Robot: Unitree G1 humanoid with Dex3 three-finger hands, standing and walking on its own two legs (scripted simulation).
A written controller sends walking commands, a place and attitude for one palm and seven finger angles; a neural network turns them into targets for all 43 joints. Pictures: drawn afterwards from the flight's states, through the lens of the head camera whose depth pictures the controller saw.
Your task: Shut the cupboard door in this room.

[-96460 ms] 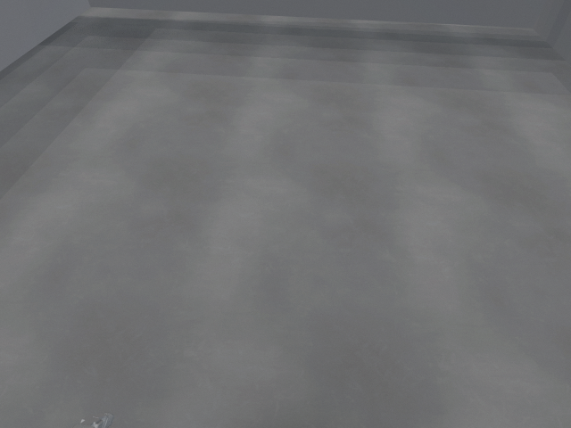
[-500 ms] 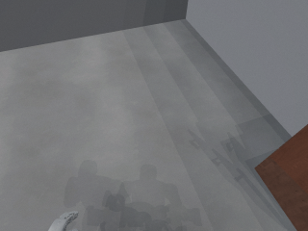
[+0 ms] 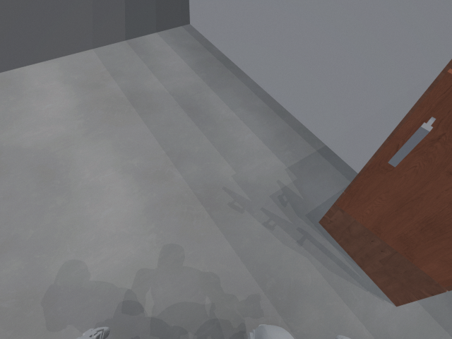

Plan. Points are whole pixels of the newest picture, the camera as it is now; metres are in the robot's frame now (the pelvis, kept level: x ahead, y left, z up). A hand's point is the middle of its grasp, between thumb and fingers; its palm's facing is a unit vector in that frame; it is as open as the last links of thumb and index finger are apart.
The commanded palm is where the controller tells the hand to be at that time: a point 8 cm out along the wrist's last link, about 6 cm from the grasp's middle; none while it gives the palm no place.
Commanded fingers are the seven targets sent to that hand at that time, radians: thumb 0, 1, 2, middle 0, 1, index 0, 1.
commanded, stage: turn to face it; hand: left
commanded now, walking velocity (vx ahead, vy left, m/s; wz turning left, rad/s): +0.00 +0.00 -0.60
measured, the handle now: (411, 142) +0.58 -0.43 -0.02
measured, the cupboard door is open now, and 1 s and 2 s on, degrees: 10 10 10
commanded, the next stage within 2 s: take the last steps up to it in 1.14 s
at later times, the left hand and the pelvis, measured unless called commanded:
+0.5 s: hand (164, 323) +0.16 +0.13 -0.16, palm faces -0.27 -0.93 -0.24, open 7.4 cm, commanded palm none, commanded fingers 0.00 0.90 0.90 -0.20 -0.30 -0.20 -0.30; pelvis +0.02 -0.04 +0.00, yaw -17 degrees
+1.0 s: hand (208, 284) +0.24 +0.05 -0.15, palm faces -0.53 -0.80 -0.29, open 7.4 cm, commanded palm none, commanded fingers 0.00 0.90 0.90 -0.20 -0.30 -0.20 -0.30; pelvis +0.04 -0.07 -0.01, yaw -33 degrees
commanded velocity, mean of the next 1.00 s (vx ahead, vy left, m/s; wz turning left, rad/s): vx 0.00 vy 0.00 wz -0.51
